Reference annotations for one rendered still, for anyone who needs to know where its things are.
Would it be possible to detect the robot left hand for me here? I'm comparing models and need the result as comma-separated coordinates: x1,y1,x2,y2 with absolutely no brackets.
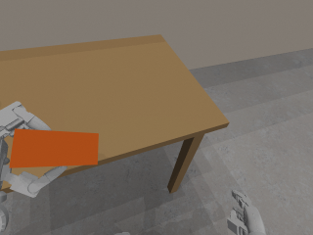
0,101,67,198

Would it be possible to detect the robot right hand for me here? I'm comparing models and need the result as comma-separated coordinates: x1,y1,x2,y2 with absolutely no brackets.
227,190,266,235

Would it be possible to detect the sponge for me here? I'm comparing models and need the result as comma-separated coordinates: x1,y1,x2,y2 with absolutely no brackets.
9,128,99,168

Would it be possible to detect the table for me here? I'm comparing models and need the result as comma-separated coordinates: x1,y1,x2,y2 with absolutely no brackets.
0,34,230,194

